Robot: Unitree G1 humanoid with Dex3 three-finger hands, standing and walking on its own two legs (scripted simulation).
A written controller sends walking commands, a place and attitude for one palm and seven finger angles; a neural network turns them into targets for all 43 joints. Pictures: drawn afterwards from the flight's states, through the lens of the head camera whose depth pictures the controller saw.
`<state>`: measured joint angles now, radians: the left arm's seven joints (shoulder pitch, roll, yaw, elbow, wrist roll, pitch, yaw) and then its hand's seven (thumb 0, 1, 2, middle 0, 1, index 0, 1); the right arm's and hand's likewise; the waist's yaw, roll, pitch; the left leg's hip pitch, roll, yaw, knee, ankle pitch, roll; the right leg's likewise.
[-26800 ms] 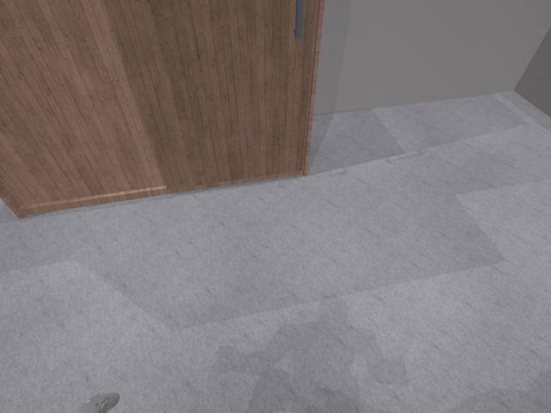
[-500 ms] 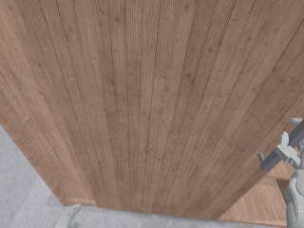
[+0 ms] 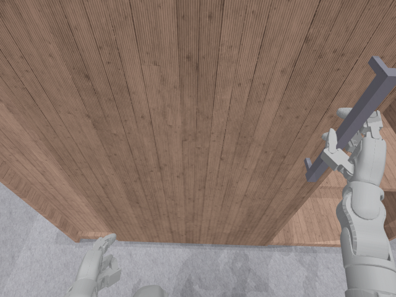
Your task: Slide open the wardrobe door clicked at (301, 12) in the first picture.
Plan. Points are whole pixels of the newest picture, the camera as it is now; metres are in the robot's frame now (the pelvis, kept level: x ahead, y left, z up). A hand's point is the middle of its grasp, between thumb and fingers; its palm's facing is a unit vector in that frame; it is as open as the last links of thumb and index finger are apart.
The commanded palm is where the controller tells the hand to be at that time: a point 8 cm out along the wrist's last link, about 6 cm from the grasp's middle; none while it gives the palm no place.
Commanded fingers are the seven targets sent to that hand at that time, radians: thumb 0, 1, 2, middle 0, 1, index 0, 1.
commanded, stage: stop walking and hold the door there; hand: right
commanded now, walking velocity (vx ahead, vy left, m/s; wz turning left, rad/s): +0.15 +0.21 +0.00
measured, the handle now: (337, 130) +0.40 -0.25 +0.14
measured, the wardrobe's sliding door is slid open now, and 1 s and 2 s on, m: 0.49 0.49 0.49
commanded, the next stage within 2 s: loosen the grip on the handle in 0.82 s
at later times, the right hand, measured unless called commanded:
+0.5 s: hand (328, 149) +0.35 -0.22 +0.14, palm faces +0.32 +0.93 -0.17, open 6.1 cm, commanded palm +0.31 -0.24 +0.11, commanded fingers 0.00 -0.90 -0.90 0.45 1.40 0.45 1.40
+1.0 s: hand (330, 145) +0.36 -0.23 +0.13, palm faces +0.32 +0.93 -0.18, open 6.4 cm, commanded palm +0.30 -0.26 +0.13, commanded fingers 0.00 -0.30 -0.61 0.45 1.40 0.45 1.40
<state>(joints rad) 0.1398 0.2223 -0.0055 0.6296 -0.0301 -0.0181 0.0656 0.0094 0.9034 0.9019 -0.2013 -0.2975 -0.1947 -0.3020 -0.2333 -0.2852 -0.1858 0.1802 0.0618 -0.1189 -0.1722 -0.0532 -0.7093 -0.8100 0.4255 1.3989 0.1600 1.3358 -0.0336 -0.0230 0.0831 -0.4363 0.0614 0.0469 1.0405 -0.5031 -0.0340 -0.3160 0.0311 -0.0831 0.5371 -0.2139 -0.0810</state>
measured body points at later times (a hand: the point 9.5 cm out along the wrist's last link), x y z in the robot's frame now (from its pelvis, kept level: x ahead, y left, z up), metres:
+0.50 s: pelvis -0.04 +0.00 +0.01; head -0.04 +0.01 +0.46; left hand +0.09 +0.26 -0.10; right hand +0.33 -0.27 +0.15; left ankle -0.11 +0.09 -0.73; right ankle +0.05 -0.07 -0.73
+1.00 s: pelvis -0.04 +0.02 +0.00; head -0.03 +0.03 +0.45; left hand +0.08 +0.27 -0.11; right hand +0.34 -0.28 +0.15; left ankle -0.11 +0.09 -0.73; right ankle +0.05 -0.07 -0.73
